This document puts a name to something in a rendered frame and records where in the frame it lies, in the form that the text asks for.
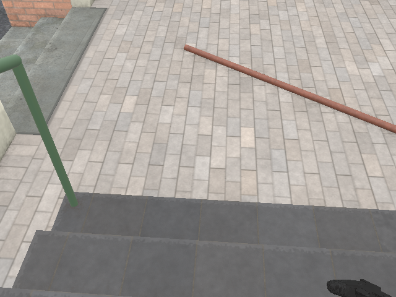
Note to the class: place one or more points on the robot right hand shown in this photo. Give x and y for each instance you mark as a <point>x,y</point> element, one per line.
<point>353,288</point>

